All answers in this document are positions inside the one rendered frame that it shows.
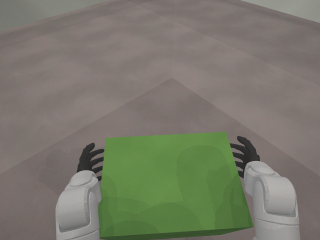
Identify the left robot forearm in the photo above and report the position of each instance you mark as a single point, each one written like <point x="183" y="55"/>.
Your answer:
<point x="76" y="212"/>

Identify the right robot hand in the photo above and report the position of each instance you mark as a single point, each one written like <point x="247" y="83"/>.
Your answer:
<point x="249" y="154"/>

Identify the carton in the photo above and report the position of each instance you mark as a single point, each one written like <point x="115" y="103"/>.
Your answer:
<point x="170" y="186"/>

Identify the right robot forearm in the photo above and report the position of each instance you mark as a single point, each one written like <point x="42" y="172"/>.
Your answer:
<point x="275" y="205"/>

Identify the left robot hand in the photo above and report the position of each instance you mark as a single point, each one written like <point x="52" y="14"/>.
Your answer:
<point x="85" y="162"/>

